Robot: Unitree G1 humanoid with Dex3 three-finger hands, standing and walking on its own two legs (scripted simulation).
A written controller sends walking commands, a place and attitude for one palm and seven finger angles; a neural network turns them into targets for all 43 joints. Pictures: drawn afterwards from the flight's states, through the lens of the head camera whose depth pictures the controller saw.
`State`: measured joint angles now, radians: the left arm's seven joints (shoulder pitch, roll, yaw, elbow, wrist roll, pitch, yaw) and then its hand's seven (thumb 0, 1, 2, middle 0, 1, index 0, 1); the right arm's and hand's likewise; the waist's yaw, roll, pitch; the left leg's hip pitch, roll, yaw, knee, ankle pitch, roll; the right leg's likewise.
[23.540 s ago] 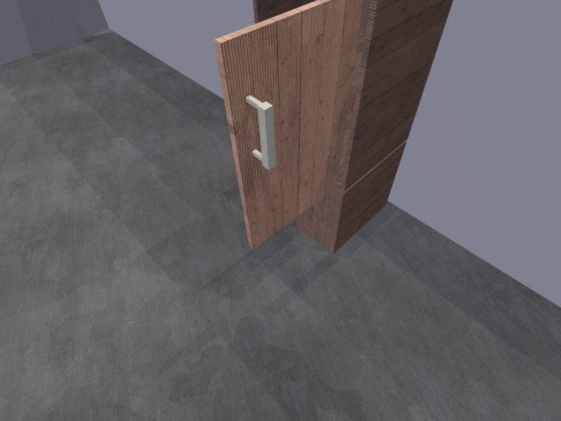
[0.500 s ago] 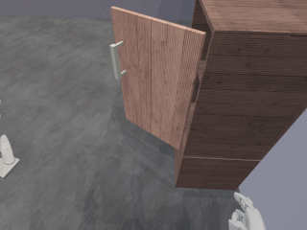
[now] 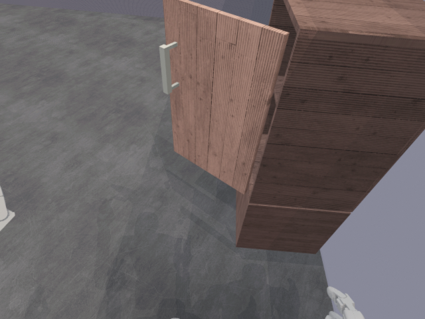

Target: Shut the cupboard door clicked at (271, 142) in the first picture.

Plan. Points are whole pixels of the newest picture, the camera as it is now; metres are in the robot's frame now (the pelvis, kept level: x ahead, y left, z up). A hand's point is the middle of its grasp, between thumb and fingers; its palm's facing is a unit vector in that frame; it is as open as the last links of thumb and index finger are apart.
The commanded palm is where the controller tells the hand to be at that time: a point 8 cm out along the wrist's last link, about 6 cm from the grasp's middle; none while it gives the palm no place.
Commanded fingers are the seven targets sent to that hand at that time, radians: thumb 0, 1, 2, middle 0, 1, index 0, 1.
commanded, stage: step back with the hand held close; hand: left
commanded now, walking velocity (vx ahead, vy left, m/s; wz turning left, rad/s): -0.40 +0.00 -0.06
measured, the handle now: (170, 68) +0.78 +0.15 +0.08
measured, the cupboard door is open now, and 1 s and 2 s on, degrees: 57 57 57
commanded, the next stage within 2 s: stop stepping back and stand still in 0.38 s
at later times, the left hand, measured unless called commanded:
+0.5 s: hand out of the picture +0.12 +0.27 +0.18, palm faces +0.39 -0.81 -0.44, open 7.4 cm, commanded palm +0.05 +0.30 +0.19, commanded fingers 0.00 0.90 0.90 -0.20 -0.30 -0.20 -0.30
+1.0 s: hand out of the picture +0.06 +0.27 +0.18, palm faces +0.44 -0.83 -0.33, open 7.4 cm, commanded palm +0.00 +0.30 +0.19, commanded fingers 0.00 0.90 0.90 -0.20 -0.30 -0.20 -0.30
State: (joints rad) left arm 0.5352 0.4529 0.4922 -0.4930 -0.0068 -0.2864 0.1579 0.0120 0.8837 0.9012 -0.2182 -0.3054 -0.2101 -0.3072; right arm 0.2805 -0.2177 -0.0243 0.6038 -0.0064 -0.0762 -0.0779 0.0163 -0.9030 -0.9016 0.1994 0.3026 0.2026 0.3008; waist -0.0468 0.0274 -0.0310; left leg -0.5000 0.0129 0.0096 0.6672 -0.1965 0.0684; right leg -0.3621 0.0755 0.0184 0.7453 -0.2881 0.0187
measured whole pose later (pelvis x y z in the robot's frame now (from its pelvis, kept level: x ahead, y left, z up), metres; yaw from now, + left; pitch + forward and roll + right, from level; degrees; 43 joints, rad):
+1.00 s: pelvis -0.17 +0.01 +0.00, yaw -5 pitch -2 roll +0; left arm 0.46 0.39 0.42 -0.39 -0.05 -0.17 0.18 0.01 0.89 0.90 -0.21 -0.30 -0.21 -0.31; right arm 0.29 -0.22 0.01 0.70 0.00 -0.07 -0.09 0.02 -0.90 -0.90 0.20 0.30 0.20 0.30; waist -0.02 -0.03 -0.09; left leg -0.39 -0.01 0.07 0.63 -0.22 0.05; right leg -0.09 0.02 0.00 0.65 -0.48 -0.02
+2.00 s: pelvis -0.19 +0.02 +0.02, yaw -4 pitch -2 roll -1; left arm 0.39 0.19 0.01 1.17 0.01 0.02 0.03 0.00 0.92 0.90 -0.20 -0.30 -0.19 -0.30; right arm 0.30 -0.17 0.00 1.12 -0.02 0.03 -0.03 0.01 -0.91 -0.90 0.20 0.30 0.20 0.30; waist 0.00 0.03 0.04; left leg -0.28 -0.02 0.00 0.41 -0.10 0.03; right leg -0.10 0.02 -0.02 0.41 -0.29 -0.02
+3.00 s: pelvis -0.17 +0.00 +0.02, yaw -5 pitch -2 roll +0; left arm 0.33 0.14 0.00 1.15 0.01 -0.01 0.04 0.00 0.91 0.90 -0.20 -0.30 -0.19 -0.30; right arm 0.25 -0.16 0.00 1.13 -0.02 0.01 -0.04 0.01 -0.91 -0.90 0.20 0.30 0.20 0.30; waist 0.00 0.01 0.04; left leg -0.23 0.00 -0.01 0.42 -0.16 0.00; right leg -0.03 0.04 -0.02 0.38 -0.31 -0.05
